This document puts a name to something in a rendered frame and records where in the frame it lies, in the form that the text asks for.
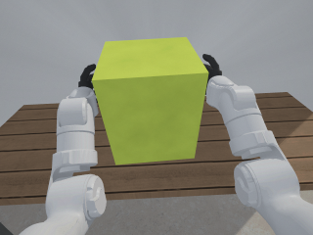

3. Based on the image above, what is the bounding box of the left robot upper arm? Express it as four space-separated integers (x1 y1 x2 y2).
19 174 107 235

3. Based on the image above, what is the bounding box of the carton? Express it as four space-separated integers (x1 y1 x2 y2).
92 37 209 165

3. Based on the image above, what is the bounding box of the robot right hand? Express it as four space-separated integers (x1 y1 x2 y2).
202 54 222 95

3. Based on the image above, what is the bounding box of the table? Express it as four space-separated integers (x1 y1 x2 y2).
0 92 313 235

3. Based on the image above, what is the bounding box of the right robot forearm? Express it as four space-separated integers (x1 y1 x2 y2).
206 75 300 193

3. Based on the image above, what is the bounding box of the right robot upper arm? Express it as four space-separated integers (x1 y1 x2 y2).
234 156 313 235

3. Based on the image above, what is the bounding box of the left robot forearm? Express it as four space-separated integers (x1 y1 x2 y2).
45 86 99 216

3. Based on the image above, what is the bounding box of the robot left hand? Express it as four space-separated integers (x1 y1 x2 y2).
78 64 98 103

